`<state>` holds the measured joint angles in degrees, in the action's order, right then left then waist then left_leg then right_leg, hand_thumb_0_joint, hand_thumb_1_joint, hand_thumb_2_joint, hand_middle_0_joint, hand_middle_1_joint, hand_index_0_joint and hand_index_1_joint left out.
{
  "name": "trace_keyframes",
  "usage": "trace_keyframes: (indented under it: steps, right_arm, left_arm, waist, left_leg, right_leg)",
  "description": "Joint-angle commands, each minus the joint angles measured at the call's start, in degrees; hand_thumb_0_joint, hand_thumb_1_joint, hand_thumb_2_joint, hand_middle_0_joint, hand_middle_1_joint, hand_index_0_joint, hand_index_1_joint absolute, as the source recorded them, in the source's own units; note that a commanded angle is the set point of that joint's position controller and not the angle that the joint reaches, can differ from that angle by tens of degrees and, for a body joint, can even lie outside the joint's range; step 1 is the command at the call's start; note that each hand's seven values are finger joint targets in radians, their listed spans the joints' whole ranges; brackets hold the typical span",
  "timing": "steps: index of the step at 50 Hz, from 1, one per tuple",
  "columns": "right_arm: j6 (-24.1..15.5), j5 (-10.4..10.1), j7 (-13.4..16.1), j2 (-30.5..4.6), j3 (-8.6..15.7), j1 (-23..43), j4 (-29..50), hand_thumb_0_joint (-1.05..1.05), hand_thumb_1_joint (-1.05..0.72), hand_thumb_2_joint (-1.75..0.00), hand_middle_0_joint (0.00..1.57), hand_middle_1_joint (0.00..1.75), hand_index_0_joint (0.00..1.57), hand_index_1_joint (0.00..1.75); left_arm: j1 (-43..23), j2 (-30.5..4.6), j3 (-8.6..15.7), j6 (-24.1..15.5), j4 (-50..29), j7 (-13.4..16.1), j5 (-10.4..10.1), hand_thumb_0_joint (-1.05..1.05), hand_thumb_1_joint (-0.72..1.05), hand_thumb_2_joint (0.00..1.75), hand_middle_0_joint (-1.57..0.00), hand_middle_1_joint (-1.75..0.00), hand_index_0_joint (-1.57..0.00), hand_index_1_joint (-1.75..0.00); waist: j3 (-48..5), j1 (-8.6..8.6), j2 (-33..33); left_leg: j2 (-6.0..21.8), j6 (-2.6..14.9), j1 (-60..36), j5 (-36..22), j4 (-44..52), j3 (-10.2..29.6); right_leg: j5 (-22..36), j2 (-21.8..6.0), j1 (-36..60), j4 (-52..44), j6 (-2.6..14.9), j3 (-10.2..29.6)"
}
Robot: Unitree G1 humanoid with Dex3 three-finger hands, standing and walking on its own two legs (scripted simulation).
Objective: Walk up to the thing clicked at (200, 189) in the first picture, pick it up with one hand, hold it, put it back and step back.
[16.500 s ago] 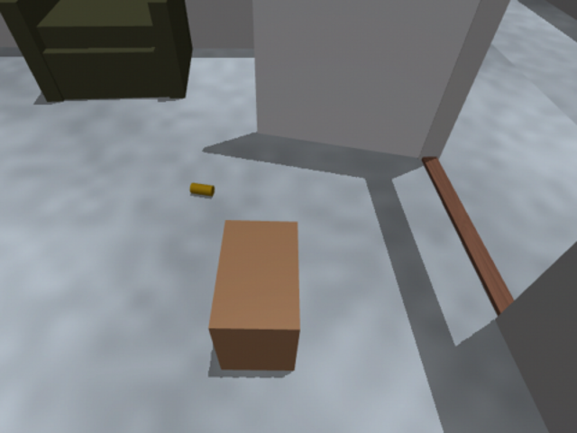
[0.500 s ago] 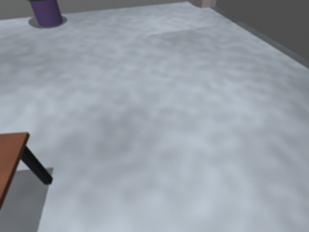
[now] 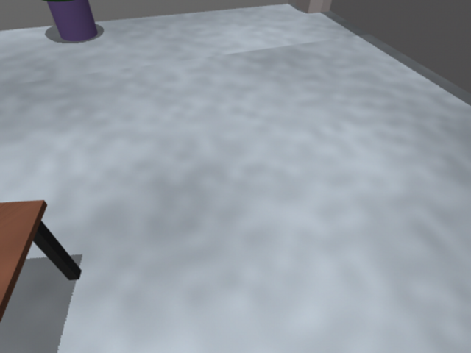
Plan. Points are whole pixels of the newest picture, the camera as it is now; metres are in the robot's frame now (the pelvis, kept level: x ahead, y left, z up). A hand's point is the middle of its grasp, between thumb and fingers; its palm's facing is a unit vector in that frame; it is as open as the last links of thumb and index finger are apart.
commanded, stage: stand
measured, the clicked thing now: out of the picture -0.08 -1.18 -0.76
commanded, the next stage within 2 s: walk up in 0.28 s
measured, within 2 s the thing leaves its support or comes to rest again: neither
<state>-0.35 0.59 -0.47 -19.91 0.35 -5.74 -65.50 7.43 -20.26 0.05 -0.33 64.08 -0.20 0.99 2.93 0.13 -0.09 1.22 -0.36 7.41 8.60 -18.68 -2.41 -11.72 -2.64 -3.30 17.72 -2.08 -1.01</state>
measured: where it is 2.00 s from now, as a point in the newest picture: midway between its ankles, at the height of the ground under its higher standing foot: (228, 259)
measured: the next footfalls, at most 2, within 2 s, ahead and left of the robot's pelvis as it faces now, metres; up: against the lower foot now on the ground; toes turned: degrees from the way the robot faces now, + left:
left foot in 0.92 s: +0.36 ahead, +0.10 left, +0.00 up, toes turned +7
right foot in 1.30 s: +0.50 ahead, -0.19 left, +0.00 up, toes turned -3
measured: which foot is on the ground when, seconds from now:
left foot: down 0.00-0.54, up 0.56-0.90, down 0.92-1.00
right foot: down 0.00-0.96, up 0.98-1.00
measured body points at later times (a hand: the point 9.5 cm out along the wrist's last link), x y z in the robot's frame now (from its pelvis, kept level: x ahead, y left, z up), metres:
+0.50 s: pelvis +0.03 -0.03 -0.01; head +0.04 -0.04 +0.44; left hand +0.10 +0.31 -0.12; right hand +0.07 -0.35 -0.14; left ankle +0.02 +0.12 -0.75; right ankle +0.04 -0.15 -0.74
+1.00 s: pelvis +0.23 -0.03 -0.03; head +0.27 -0.02 +0.42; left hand +0.23 +0.29 -0.15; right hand +0.37 -0.33 -0.14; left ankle +0.32 +0.09 -0.75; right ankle +0.08 -0.17 -0.69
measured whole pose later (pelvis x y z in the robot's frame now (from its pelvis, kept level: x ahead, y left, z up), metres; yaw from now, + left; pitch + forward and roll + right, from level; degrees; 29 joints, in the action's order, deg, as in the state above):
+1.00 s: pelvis +0.23 -0.03 -0.03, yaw +3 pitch -3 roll +0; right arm -3.0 1.3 -4.3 -21.8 4.7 -8.7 -49.2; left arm 19.1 -22.9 2.6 -2.2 52.7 -1.4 0.2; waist 7.8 -1.8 -0.5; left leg 1.6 1.8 22.8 11.8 -37.7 -3.5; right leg -28.9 -1.8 -8.0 57.6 2.4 -0.1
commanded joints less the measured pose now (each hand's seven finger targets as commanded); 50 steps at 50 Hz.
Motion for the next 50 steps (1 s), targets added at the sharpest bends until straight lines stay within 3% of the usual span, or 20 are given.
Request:
trace_keyframes:
  steps: [1, 13, 14, 15, 17, 19, 22, 25, 26, 27, 28, 29, 31, 35, 42, 45, 46, 47, 48, 50]
  right_arm:
    - [-1.3, -0.1, 0.7, -12.5, 2.2, 2.4, 3.6, 0.0, -0.9, -0.9, 0.2, 0.3, 0.2, 0.3]
    - [-1.2, -0.1, 0.7, -12.7, 2.3, 2.3, 3.7, 0.0, -0.9, -0.9, 0.2, 0.3, 0.2, 0.3]
    - [-1.9, 0.9, -0.7, -17.8, 5.8, -2.8, 5.9, 0.0, -0.9, -0.9, 0.2, 0.3, 0.2, 0.3]
    - [-2.0, 1.3, -1.3, -18.7, 6.5, -3.0, 5.6, 0.0, -0.9, -0.9, 0.2, 0.3, 0.2, 0.3]
    - [-2.0, 1.4, -1.6, -19.5, 7.7, -4.4, 7.1, 0.0, -0.9, -0.9, 0.2, 0.3, 0.2, 0.3]
    - [-2.9, 1.7, -1.6, -20.5, 8.6, -5.8, 8.5, 0.0, -0.9, -0.9, 0.2, 0.3, 0.2, 0.3]
    - [-2.9, 1.8, -2.0, -20.5, 8.9, -1.6, 12.0, 0.0, -0.9, -0.9, 0.2, 0.3, 0.2, 0.3]
    - [-1.8, 1.9, -2.4, -16.6, 8.3, 6.1, 15.0, 0.0, -0.9, -0.9, 0.2, 0.3, 0.2, 0.3]
    - [-1.4, 2.1, -2.2, -12.3, 7.0, 5.9, 15.9, 0.0, -0.9, -0.9, 0.2, 0.3, 0.2, 0.3]
    - [-1.2, 1.6, -2.3, -8.9, 5.6, 5.9, 17.7, 0.0, -0.9, -0.9, 0.2, 0.3, 0.2, 0.3]
    - [-1.1, 0.7, -1.9, -12.9, 6.4, 5.5, 17.6, 0.0, -0.9, -0.9, 0.2, 0.3, 0.2, 0.3]
    - [-1.4, 0.1, -2.1, -15.9, 7.2, 1.3, 14.9, 0.0, -0.9, -0.9, 0.2, 0.3, 0.2, 0.3]
    - [-2.0, -0.1, -2.4, -16.2, 7.0, -4.8, 12.5, 0.0, -0.9, -0.9, 0.2, 0.3, 0.2, 0.3]
    - [-1.7, 0.3, -3.7, -14.2, 6.4, -5.2, 13.2, 0.0, -0.9, -0.9, 0.2, 0.3, 0.2, 0.3]
    - [-2.2, 0.9, -4.7, -13.2, 6.5, 2.2, 18.8, 0.0, -0.9, -0.9, 0.2, 0.3, 0.2, 0.3]
    - [-2.7, 1.4, -3.7, -14.3, 7.8, -8.8, 16.9, 0.0, -0.9, -0.9, 0.2, 0.3, 0.2, 0.3]
    - [-3.1, 2.1, -3.2, -17.6, 9.3, -17.3, 15.3, 0.0, -0.9, -0.9, 0.2, 0.3, 0.2, 0.3]
    - [-3.3, 2.4, -2.3, -23.3, 11.2, -22.7, 16.3, 0.0, -0.9, -0.9, 0.2, 0.3, 0.2, 0.3]
    - [-3.5, -0.3, -2.1, -25.1, 11.2, -21.4, 17.6, 0.0, -0.9, -0.9, 0.2, 0.3, 0.2, 0.3]
    - [-3.5, -1.4, -1.4, -21.1, 9.3, -13.4, 19.4, 0.0, -0.9, -0.9, 0.2, 0.3, 0.2, 0.3]
  left_arm:
    - [-2.3, -12.0, 2.3, -1.0, -3.7, 0.6, -0.2, 0.0, 0.9, 0.9, -0.2, -0.3, -0.2, -0.3]
    - [-2.0, -12.1, 2.4, -1.0, -4.0, 0.6, -0.1, 0.0, 0.9, 0.9, -0.2, -0.3, -0.2, -0.3]
    - [1.0, -17.2, 5.6, -1.8, -6.5, -0.9, 0.8, 0.0, 0.9, 0.9, -0.2, -0.3, -0.2, -0.3]
    - [-0.1, -16.5, 5.7, -1.9, -6.7, -1.4, 1.3, 0.0, 0.9, 0.9, -0.2, -0.3, -0.2, -0.3]
    - [-3.2, -13.5, 5.7, -1.8, -9.1, -2.2, 1.6, 0.0, 0.9, 0.9, -0.2, -0.3, -0.2, -0.3]
    - [-4.2, -14.4, 6.2, -2.0, -10.9, -2.7, 1.5, 0.0, 0.9, 0.9, -0.2, -0.3, -0.2, -0.3]
    - [1.1, -14.6, 6.7, -2.3, -10.9, -3.9, 0.7, 0.0, 0.9, 0.9, -0.2, -0.3, -0.2, -0.3]
    - [16.2, -14.7, 8.2, -2.8, -5.6, -3.3, 0.9, 0.0, 0.9, 0.9, -0.2, -0.3, -0.2, -0.3]
    - [24.7, -18.1, 9.6, -3.1, -3.4, -2.4, 1.5, 0.0, 0.9, 0.9, -0.2, -0.3, -0.2, -0.3]
    - [25.4, -23.9, 10.9, -3.5, -5.7, -1.6, 2.2, 0.0, 0.9, 0.9, -0.2, -0.3, -0.2, -0.3]
    - [15.3, -24.7, 9.9, -3.8, -9.9, -1.3, 2.0, 0.0, 0.9, 0.9, -0.2, -0.3, -0.2, -0.3]
    - [9.1, -23.4, 9.3, -4.3, -12.4, -1.4, 1.2, 0.0, 0.9, 0.9, -0.2, -0.3, -0.2, -0.3]
    - [4.3, -19.5, 8.4, -5.1, -13.8, -1.0, 0.5, 0.0, 0.9, 0.9, -0.2, -0.3, -0.2, -0.3]
    - [7.5, -17.4, 8.0, -5.6, -14.2, -1.0, -0.2, 0.0, 0.9, 0.9, -0.2, -0.3, -0.2, -0.3]
    - [11.6, -18.9, 8.1, -5.0, -16.3, -1.2, 0.0, 0.0, 0.9, 0.9, -0.2, -0.3, -0.2, -0.3]
    - [11.5, -18.6, 7.2, -4.4, -16.9, -0.9, -0.6, 0.0, 0.9, 0.9, -0.2, -0.3, -0.2, -0.3]
    - [14.1, -15.8, 5.9, -4.2, -17.6, -0.8, -0.9, 0.0, 0.9, 0.9, -0.2, -0.3, -0.2, -0.3]
    - [15.9, -11.4, 5.2, -4.2, -19.0, -0.8, -1.8, 0.0, 0.9, 0.9, -0.2, -0.3, -0.2, -0.3]
    - [14.1, -16.4, 6.3, -4.1, -18.9, -0.1, -2.0, 0.0, 0.9, 0.9, -0.2, -0.3, -0.2, -0.3]
    - [12.7, -16.6, 5.2, -4.1, -18.1, -0.5, -2.0, 0.0, 0.9, 0.9, -0.2, -0.3, -0.2, -0.3]
  waist:
    - [-3.2, 0.17, -0.2]
    - [-4.0, 0.24, 0.1]
    - [-9.9, 0.52, 0.9]
    - [-5.1, 0.79, 3.4]
    - [2.4, 2.43, 8.1]
    - [3.7, 3.04, 7.3]
    - [0.3, 0.16, 10.2]
    - [-3.4, -8.22, 3.5]
    - [-3.9, -12.2, -10.4]
    - [0.2, -12.79, -21.8]
    - [5.4, -8.04, -10.6]
    - [7.4, -3.93, -3.5]
    - [5.8, -0.03, -3.4]
    - [6.6, -1.34, -6.8]
    - [3.0, -3.97, -6.0]
    - [-2.0, 2.22, -1.1]
    - [-7.8, 5.55, 5.7]
    - [-13.2, 7.6, 17.3]
    - [-15.8, 7.74, 11.5]
    - [-5.9, 2.98, 3.5]
  left_leg:
    - [6.8, 1.22, -2.2, -5.9, 3.2, 6.0]
    - [6.5, 1.42, -2.2, -4.3, 2.5, 5.9]
    - [4.8, 5.15, -3.8, 25.0, 0.0, 7.6]
    - [7.0, 6.46, -1.4, 34.0, 2.1, 10.9]
    - [14.9, 11.11, -1.8, 36.2, 8.2, 20.3]
    - [19.6, 15.66, -4.0, 31.1, 10.5, 25.6]
    - [17.7, 13.87, -0.3, 29.8, 10.5, 20.0]
    - [8.0, 7.43, 16.1, 26.7, -5.1, 5.2]
    - [2.0, 4.75, 28.7, 31.2, -23.2, -1.1]
    - [-6.1, 1.85, 40.8, 29.3, -40.7, 2.2]
    - [-3.3, 1.36, 37.4, 21.6, -42.9, 12.7]
    - [-0.4, 1.84, 35.9, 15.6, -43.4, 13.8]
    - [2.0, 0.93, 31.7, 8.7, -42.0, 12.7]
    - [1.6, -0.71, 27.2, 3.7, -31.7, 8.5]
    - [2.5, 2.39, 17.4, 0.3, -14.8, -0.7]
    - [-1.4, 4.8, 0.0, 0.7, -10.7, -4.5]
    - [0.9, 8.13, -13.7, 5.1, -10.7, 0.2]
    - [17.6, 14.65, -25.0, 11.4, -5.9, 29.3]
    - [24.1, 20.8, -21.8, 12.1, 2.5, 45.1]
    - [19.9, 15.14, -8.0, 7.1, 1.9, 25.4]
  right_leg:
    - [4.6, -5.4, -3.3, -3.5, 2.73, 3.8]
    - [4.8, -5.8, -2.9, -3.7, 2.96, 4.2]
    - [-20.2, -1.9, -2.6, 2.5, 5.09, 2.4]
    - [-25.3, -1.4, -10.0, 7.1, 5.23, 1.3]
    - [-16.6, 1.2, -22.1, 19.7, 4.01, -2.6]
    - [-18.0, -2.4, -29.0, 26.2, 3.92, 3.2]
    - [-17.7, -3.4, -20.9, 21.0, 3.96, 2.8]
    - [-2.9, 2.0, 6.4, 8.9, 3.41, -4.7]
    - [-11.7, -1.0, 16.5, 4.1, 3.25, 1.8]
    - [-37.8, -15.5, 11.6, -10.4, 6.57, 29.6]
    - [-45.8, -23.3, 0.2, -17.6, 11.07, 40.6]
    - [-39.5, -21.3, -0.4, -15.4, 11.29, 34.6]
    - [-22.7, -14.4, 0.8, -12.7, 9.85, 19.5]
    - [-1.4, -10.9, -0.1, -9.7, 10.37, 4.9]
    - [15.2, -12.2, 2.6, -1.8, 11.53, -0.1]
    - [26.4, -8.6, -3.7, 16.9, 10.15, -5.1]
    - [21.7, -5.3, -12.8, 32.3, 7.81, -6.6]
    - [-2.9, 5.1, -29.3, 51.5, 4.25, -4.7]
    - [-21.1, 7.0, -31.2, 57.2, 5.45, 5.1]
    - [-13.2, 0.9, -29.7, 56.7, 6.03, 10.1]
